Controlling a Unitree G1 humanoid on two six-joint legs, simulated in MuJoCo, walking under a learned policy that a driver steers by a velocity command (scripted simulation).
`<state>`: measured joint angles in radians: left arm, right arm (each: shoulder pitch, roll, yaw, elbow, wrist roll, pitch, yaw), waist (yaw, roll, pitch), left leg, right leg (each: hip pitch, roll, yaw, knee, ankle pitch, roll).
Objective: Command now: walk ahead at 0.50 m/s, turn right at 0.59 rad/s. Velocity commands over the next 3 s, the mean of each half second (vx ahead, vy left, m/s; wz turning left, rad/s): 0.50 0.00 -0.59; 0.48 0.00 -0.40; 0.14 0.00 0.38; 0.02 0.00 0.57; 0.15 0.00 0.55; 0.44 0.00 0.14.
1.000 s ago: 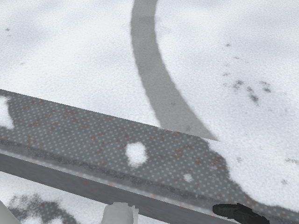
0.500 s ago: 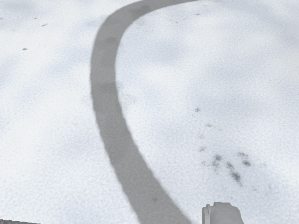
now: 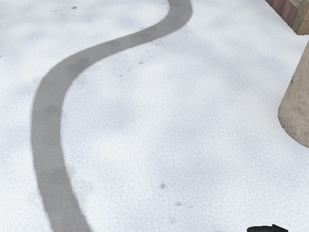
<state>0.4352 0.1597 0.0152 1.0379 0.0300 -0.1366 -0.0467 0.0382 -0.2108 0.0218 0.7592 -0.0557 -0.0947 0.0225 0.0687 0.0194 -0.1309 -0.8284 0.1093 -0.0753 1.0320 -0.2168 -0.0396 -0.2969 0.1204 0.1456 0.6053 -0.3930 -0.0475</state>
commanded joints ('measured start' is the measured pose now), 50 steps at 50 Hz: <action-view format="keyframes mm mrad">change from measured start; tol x64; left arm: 1 -127 182 54 -125 -14 -24 -15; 50 -137 215 93 -283 -34 67 59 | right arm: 1 -4 -40 -7 -16 17 14 3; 50 -36 -102 -83 -66 63 -10 -11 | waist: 1 -56 -75 104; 50 -14 -96 101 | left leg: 1 384 -29 81 -330 94 -51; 6 1262 352 -710 -684 132 471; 30 898 177 353 -419 1050 109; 34 -72 -90 -6 487 -292 14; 50 234 -32 68 -398 261 52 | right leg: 1 -188 -207 206 -180 232 -178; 8 -815 -101 -14 969 105 -27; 30 -79 -41 -314 -25 203 -129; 33 789 -467 652 -218 240 -449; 50 142 -303 -25 -269 615 -158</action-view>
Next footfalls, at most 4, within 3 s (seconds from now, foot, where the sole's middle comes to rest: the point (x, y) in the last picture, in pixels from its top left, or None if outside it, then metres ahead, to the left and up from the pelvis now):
0.08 left None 0.19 0.17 -0.76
0.62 right None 0.42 -0.14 -0.76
1.10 left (182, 192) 0.76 -0.06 -0.76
1.60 right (224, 214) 0.66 -0.24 -0.76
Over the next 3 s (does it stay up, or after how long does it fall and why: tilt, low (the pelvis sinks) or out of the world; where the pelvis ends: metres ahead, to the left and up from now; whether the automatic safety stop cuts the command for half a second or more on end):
stays up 0.83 0.07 0.01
